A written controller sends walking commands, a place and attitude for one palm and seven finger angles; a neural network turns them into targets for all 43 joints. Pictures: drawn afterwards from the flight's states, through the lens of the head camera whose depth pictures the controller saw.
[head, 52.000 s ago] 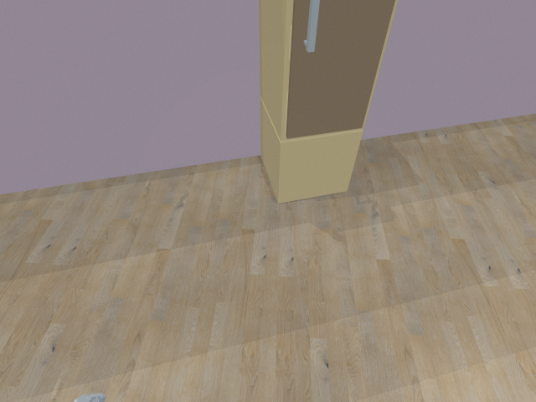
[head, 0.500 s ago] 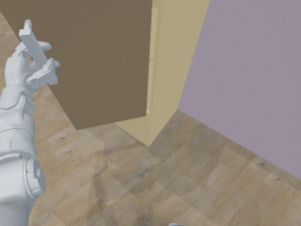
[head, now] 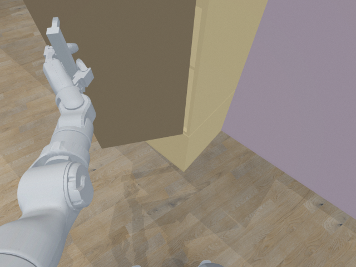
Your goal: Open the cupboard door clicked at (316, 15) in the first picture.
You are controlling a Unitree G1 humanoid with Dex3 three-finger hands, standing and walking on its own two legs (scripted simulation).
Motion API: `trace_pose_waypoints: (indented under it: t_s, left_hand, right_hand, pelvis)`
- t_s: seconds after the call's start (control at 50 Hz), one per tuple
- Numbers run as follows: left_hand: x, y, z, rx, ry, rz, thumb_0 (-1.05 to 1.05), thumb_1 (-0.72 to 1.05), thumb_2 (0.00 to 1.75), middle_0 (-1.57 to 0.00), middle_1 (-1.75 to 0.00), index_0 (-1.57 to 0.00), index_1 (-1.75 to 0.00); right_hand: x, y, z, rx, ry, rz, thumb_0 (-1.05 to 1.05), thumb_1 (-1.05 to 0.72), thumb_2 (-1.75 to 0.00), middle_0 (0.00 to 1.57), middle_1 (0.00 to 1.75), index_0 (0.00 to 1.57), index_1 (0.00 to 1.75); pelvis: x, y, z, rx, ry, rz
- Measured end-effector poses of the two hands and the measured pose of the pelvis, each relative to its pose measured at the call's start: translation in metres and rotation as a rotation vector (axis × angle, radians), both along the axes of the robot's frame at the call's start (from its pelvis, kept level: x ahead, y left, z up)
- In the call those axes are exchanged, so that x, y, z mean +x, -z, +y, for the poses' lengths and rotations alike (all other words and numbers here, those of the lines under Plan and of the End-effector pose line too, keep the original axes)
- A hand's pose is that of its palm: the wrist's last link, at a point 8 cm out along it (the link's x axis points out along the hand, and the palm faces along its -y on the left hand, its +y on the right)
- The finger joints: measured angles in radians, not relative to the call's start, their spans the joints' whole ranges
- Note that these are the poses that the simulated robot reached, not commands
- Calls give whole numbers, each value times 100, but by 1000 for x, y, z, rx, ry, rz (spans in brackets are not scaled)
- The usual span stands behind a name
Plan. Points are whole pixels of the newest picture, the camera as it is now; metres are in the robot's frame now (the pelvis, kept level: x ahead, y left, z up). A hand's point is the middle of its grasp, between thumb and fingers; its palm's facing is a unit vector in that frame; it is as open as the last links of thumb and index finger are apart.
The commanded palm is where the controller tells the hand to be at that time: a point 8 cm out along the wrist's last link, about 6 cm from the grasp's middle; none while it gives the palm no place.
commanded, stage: pull the door open along its arc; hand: left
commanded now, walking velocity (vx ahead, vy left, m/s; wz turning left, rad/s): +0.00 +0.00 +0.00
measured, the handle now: (69, 57) +0.56 +0.22 +0.14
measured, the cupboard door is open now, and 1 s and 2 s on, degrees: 54 95 94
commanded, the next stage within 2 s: open thumb and fingers to let go in 1.02 s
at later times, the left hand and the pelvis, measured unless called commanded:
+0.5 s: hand (92, 91) +0.46 +0.16 +0.13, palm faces +0.42 -0.91 +0.02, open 5.8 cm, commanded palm +0.39 +0.18 +0.13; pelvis +0.02 +0.00 +0.02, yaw -2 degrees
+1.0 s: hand (145, 135) +0.34 +0.04 +0.13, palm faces +0.31 -0.95 -0.03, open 6.2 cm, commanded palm +0.30 +0.09 +0.13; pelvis +0.03 -0.01 +0.02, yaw +1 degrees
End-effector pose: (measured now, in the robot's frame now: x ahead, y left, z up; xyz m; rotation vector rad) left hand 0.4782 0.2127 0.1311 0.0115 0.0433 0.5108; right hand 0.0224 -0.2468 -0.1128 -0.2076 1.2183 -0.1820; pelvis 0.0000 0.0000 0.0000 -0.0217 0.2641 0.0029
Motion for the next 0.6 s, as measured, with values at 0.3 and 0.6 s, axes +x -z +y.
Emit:
trace_pose_waypoints:
  t_s: [0.3,0.6]
  left_hand:
    - [-9,3,0,-10,31,-51,0,75,81,-34,-135,-36,-135]
    - [-89,3,-35,-30,93,-67,1,72,75,-33,-134,-34,-131]
  right_hand:
    - [-96,-14,-14,-11,135,207,1,-91,-90,20,30,20,30]
    - [76,-19,1,46,-16,-226,1,-91,-90,20,30,20,30]
  pelvis:
    - [1,-8,-4,1,34,-23]
    - [21,-18,5,8,36,-135]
